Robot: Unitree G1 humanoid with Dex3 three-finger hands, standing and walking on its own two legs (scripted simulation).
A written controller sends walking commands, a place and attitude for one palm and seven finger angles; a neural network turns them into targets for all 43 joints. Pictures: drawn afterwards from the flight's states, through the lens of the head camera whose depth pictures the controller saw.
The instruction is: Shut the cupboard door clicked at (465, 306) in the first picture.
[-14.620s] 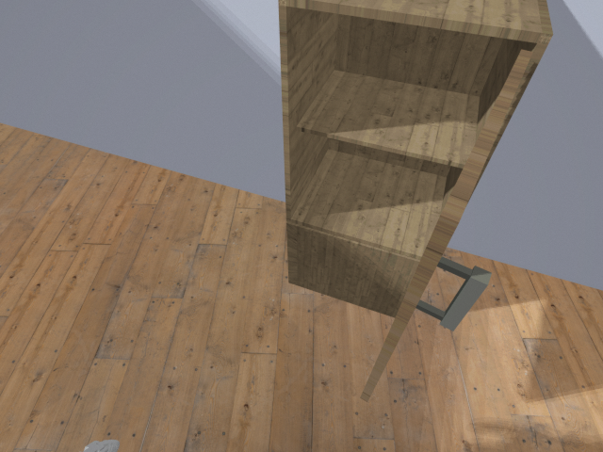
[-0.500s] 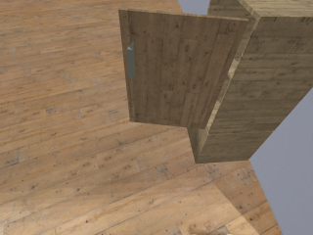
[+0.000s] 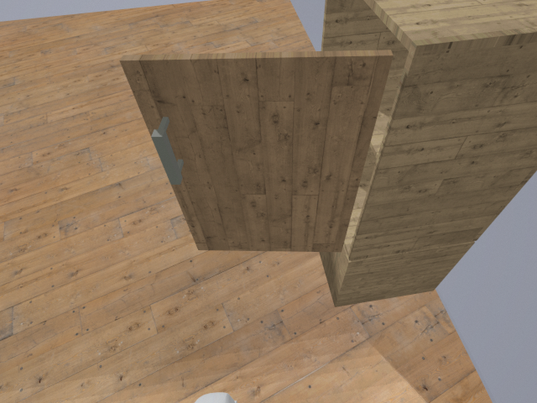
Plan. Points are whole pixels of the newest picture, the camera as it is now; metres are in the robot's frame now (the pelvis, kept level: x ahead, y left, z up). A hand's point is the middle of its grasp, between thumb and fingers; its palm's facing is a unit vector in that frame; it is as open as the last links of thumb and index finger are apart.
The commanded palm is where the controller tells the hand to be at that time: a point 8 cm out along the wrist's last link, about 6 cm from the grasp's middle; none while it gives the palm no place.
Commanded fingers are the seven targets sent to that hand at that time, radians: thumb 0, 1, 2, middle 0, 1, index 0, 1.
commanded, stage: come to a stop and stand still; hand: left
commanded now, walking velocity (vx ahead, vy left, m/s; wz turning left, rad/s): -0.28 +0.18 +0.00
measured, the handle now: (170, 151) +0.54 +0.21 +0.05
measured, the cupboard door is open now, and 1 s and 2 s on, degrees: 79 79 79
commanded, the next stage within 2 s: look again from close up in 1.04 s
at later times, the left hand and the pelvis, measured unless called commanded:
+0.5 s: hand out of the picture -0.01 +0.23 -0.18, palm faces +0.08 -0.99 -0.15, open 7.4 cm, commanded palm none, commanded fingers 0.00 0.90 0.90 -0.20 -0.30 -0.20 -0.30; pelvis +0.00 +0.06 +0.01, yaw +0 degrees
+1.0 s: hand out of the picture +0.03 +0.19 -0.18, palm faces +0.00 -0.98 -0.21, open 7.3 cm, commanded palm none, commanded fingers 0.00 0.90 0.90 -0.20 -0.30 -0.20 -0.30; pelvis -0.02 +0.01 -0.01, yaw +0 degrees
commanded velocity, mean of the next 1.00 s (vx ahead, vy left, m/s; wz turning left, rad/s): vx -0.01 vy -0.04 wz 0.00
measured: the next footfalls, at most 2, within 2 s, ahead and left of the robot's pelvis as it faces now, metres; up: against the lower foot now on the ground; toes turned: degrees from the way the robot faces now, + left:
left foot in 0.30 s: +0.06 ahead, +0.14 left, +0.00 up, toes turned +3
right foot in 0.74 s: -0.01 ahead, -0.11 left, +0.00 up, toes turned -2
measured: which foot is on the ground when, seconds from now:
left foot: up 0.00-0.28, down 0.30-1.00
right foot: down 0.00-0.30, up 0.32-0.72, down 0.74-1.00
